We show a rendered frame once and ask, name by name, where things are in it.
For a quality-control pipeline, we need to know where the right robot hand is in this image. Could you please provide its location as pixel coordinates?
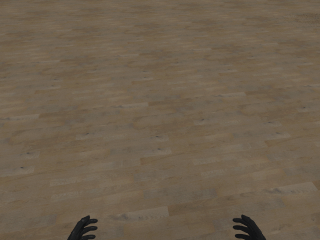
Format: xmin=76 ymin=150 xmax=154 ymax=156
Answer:
xmin=232 ymin=214 xmax=266 ymax=240

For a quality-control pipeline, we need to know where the left robot hand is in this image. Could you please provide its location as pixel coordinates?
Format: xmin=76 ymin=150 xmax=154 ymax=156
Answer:
xmin=67 ymin=215 xmax=98 ymax=240

